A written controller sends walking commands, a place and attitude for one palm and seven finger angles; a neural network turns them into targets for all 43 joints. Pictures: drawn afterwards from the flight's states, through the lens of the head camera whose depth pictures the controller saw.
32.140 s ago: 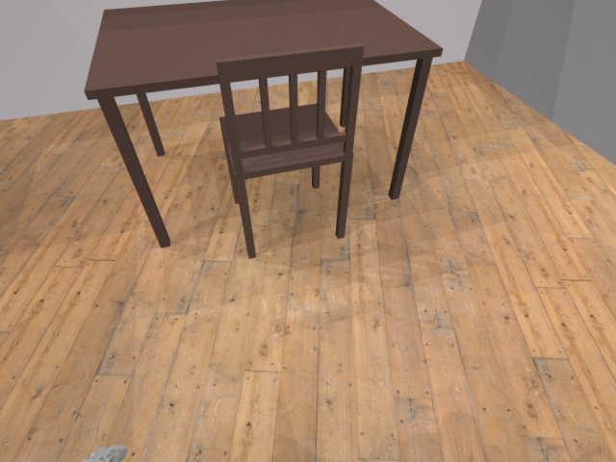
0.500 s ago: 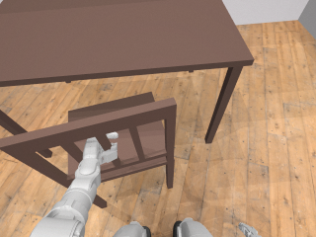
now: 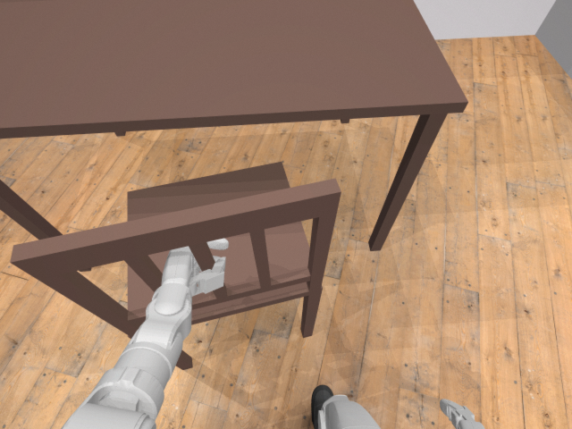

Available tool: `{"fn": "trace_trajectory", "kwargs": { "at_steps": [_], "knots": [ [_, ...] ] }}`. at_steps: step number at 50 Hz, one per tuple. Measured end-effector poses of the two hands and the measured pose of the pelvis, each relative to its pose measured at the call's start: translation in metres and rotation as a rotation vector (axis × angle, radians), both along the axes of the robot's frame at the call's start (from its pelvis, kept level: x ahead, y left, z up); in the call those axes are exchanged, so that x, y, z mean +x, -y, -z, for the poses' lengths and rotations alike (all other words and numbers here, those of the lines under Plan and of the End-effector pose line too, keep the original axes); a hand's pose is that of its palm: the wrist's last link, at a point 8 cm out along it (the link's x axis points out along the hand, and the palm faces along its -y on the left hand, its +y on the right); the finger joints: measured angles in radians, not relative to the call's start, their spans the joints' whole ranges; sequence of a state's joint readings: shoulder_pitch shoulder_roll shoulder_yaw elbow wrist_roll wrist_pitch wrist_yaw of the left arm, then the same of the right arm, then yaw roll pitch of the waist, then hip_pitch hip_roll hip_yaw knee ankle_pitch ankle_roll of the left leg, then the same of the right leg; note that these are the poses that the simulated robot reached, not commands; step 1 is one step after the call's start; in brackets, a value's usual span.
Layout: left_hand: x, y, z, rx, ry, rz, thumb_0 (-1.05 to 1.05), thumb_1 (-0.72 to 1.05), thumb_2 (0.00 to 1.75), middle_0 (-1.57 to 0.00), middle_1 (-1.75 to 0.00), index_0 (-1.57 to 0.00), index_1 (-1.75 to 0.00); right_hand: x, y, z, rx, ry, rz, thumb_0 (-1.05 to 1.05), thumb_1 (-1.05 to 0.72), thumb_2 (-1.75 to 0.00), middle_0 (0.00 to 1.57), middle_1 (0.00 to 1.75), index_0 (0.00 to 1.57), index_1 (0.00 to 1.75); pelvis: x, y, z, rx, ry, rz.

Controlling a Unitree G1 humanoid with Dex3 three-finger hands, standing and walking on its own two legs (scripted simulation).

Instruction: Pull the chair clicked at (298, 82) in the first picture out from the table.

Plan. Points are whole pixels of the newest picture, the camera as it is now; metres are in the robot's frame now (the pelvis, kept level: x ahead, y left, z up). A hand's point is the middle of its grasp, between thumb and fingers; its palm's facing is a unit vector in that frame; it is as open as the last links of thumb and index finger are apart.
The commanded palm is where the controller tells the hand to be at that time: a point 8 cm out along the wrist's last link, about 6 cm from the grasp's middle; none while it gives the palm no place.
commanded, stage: step backward, pulling the chair out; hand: left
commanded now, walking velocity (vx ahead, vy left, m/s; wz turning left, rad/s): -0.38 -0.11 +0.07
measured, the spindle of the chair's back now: (210, 269) +0.38 +0.13 -0.10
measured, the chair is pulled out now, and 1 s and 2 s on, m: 0.17 0.18 0.18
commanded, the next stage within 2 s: none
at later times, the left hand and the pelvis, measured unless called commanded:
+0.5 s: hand (216, 278) +0.34 +0.11 -0.06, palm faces -0.02 -0.98 -0.17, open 5.4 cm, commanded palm +0.32 +0.16 -0.06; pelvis -0.02 +0.01 +0.00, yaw +1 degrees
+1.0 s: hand (215, 281) +0.34 +0.11 -0.06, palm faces +0.01 -0.98 -0.18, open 5.4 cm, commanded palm +0.32 +0.16 -0.06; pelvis -0.02 +0.00 +0.00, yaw +2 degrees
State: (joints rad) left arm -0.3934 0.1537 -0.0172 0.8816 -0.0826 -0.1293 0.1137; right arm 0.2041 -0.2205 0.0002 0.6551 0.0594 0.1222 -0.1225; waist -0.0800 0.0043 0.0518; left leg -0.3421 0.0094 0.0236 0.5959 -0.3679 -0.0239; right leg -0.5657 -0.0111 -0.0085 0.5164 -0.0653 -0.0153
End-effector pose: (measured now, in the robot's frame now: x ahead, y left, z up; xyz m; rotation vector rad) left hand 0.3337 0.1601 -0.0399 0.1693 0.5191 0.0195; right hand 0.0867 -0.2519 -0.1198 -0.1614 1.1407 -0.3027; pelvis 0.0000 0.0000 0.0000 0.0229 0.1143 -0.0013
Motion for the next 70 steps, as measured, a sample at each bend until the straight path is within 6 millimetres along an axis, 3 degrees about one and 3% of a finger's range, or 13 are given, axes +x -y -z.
{"fn": "trace_trajectory", "kwargs": {
  "at_steps": [6,13,20,27,38,45,55,63,70],
  "knots": [
    [-0.003,0.000,0.000,0.004,-0.002,-0.015,0.03,0.67,0.77,-0.26,-1.14,-0.50,-1.44,-0.002,-0.014,0.012,0.051,-0.018,-0.008,0.01,-0.90,-0.89,0.21,0.30,0.21,0.30,0.002,0.003,0.002,0.000,-0.002,0.001],
    [-0.003,0.001,0.000,0.011,-0.001,-0.037,0.04,0.66,0.79,-0.28,-1.13,-0.50,-1.44,-0.010,0.001,0.017,0.034,-0.040,-0.010,0.01,-0.90,-0.89,0.21,0.30,0.21,0.30,-0.002,0.009,0.003,0.005,-0.014,-0.013],
    [-0.004,0.001,0.000,0.011,0.001,-0.031,0.04,0.66,0.79,-0.28,-1.14,-0.50,-1.44,-0.023,0.024,0.007,-0.040,-0.054,0.004,0.01,-0.90,-0.89,0.20,0.30,0.21,0.30,-0.016,0.002,0.002,-0.003,-0.009,-0.027],
    [-0.011,-0.003,0.000,0.006,0.003,0.009,0.03,0.67,0.76,-0.25,-1.16,-0.50,-1.44,-0.034,0.022,-0.009,-0.082,-0.047,0.031,0.01,-0.91,-0.89,0.20,0.30,0.20,0.30,-0.016,-0.007,-0.001,0.011,0.003,-0.007],
    [-0.014,-0.002,0.000,0.010,0.000,-0.017,0.04,0.66,0.80,-0.27,-1.16,-0.50,-1.44,-0.015,-0.002,0.013,0.020,-0.052,-0.006,0.01,-0.90,-0.89,0.20,0.30,0.21,0.30,-0.001,0.003,0.002,-0.001,0.004,-0.012],
    [-0.014,-0.001,-0.001,0.011,-0.003,-0.039,0.04,0.65,0.81,-0.27,-1.15,-0.50,-1.44,-0.004,0.001,0.015,0.022,-0.031,-0.037,0.01,-0.90,-0.89,0.21,0.30,0.21,0.30,-0.009,0.005,0.001,0.002,-0.007,-0.031],
    [-0.014,-0.002,-0.001,0.011,-0.002,-0.014,0.04,0.66,0.79,-0.26,-1.16,-0.50,-1.44,-0.015,0.014,0.000,-0.040,-0.014,-0.004,0.00,-0.90,-0.89,0.20,0.30,0.21,0.30,-0.015,0.000,0.000,0.013,0.000,-0.014],
    [-0.014,-0.002,-0.001,0.019,0.001,-0.026,0.04,0.65,0.80,-0.28,-1.15,-0.50,-1.44,-0.023,0.015,0.009,-0.010,-0.046,0.009,0.01,-0.90,-0.89,0.20,0.30,0.21,0.30,-0.008,0.008,0.002,0.005,0.002,-0.011],
    [-0.014,-0.001,-0.001,0.016,-0.003,-0.037,0.04,0.65,0.81,-0.27,-1.16,-0.50,-1.44,-0.023,0.014,0.009,-0.008,-0.065,-0.010,0.01,-0.90,-0.89,0.20,0.30,0.21,0.30,-0.014,0.005,0.000,-0.002,-0.005,-0.027]
  ]
}}
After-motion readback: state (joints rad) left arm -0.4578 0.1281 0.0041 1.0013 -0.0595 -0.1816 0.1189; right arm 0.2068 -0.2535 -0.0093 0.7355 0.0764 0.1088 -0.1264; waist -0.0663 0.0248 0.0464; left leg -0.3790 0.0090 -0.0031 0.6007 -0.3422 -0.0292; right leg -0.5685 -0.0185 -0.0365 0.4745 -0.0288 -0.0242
